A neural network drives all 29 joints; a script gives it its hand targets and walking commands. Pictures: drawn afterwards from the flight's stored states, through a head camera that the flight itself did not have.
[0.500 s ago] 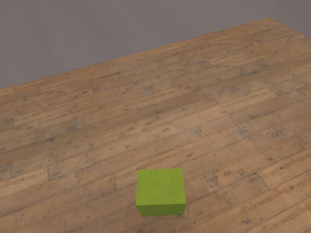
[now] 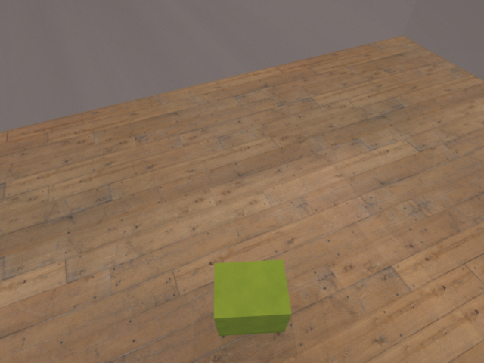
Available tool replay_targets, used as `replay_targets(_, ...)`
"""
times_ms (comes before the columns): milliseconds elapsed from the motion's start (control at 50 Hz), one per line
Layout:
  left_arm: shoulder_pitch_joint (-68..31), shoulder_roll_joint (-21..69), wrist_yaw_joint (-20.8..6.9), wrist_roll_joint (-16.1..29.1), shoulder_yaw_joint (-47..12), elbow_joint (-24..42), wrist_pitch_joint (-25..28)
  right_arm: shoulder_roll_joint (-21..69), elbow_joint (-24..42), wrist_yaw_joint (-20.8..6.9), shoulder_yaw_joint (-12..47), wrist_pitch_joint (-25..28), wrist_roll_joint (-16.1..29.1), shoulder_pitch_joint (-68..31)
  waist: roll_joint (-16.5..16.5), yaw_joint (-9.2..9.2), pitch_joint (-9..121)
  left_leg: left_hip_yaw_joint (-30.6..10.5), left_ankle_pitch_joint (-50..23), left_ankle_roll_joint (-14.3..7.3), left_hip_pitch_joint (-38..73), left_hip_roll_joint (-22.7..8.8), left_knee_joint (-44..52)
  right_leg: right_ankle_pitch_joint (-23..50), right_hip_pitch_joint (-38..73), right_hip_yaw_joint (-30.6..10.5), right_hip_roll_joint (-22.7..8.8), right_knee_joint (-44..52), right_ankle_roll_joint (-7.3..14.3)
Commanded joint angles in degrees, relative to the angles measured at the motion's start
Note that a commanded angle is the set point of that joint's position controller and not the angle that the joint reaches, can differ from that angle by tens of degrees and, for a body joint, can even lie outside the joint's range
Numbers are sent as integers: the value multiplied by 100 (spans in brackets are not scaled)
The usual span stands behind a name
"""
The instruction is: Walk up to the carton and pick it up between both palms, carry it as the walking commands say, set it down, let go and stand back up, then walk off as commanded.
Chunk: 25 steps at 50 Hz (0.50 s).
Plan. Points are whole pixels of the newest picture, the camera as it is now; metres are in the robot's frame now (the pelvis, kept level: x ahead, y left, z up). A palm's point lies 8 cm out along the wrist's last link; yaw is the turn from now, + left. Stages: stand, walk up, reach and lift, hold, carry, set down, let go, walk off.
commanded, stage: walk up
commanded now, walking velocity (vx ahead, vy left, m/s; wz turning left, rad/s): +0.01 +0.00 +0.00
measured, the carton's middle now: (250, 298) +0.43 +0.00 -0.66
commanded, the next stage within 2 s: stand in 0.32 s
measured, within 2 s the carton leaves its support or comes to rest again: neither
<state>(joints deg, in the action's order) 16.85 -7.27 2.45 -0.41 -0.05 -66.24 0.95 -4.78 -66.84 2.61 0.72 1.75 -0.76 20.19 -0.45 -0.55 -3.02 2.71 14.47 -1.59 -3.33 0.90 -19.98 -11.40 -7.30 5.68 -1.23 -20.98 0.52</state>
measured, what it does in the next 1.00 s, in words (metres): stands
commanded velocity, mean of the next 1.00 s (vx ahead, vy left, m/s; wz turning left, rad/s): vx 0.00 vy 0.00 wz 0.00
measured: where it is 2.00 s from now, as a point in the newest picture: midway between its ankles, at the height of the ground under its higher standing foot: outside the picture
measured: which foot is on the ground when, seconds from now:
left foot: down 0.00-1.00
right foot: down 0.00-1.00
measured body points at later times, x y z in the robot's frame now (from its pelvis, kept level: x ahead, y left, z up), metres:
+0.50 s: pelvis -0.01 +0.01 +0.00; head +0.00 +0.01 +0.45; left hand -0.05 +0.21 -0.17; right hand -0.04 -0.21 -0.16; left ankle -0.04 +0.10 -0.75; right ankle +0.00 -0.11 -0.75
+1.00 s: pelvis -0.02 -0.01 -0.03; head +0.04 -0.01 +0.42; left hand +0.14 +0.19 -0.16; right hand +0.15 -0.20 -0.15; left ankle -0.04 +0.10 -0.75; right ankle +0.00 -0.11 -0.75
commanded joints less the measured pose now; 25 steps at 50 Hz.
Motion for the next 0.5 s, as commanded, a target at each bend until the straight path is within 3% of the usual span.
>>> replay_targets(0, 572, -302, 11, 15, 34, 13, -12, -516, 66, 15, -86, 35, -3, 599, 147, -73, -494, -684, -842, -13, -894, -814, 647, 496, 232, -478, -501, 154, 34)
replay_targets(100, 471, -341, 15, 10, 34, 68, -6, -602, 163, 8, -120, 41, -20, 605, 136, -15, -420, -663, -587, -7, -920, -786, 700, 520, 268, -521, -556, 194, 33)
replay_targets(120, 437, -332, 12, 39, 24, 88, -3, -543, 153, 4, -121, 41, -11, 585, 292, -9, -450, -640, -526, -14, -912, -791, 709, 471, 192, -547, -547, 193, 31)
replay_targets(240, 651, -301, 15, 11, 9, 64, 14, -658, 214, -12, -153, 32, -21, 642, 117, -29, -387, -697, -212, -31, -967, -775, 747, 415, 226, -495, -555, 186, -5)
replay_targets(320, 581, -285, 7, 32, 64, 115, 37, -723, 290, 2, -220, 61, 33, 635, 2, -2, -285, -604, -546, -22, -779, -769, 593, 512, 95, -529, -650, 197, -5)
replay_targets(360, 603, -365, 13, 33, 79, 134, 58, -682, 257, -1, -206, 47, 30, 632, 184, 10, -324, -559, -660, 1, -765, -755, 505, 479, 40, -561, -650, 236, -20)
replay_targets(480, 602, -384, 15, 14, 136, 114, 55, -649, 323, -8, -187, 33, 13, 600, -60, 31, -357, -538, -883, 3, -655, -775, 355, 487, -112, -488, -664, 239, -25)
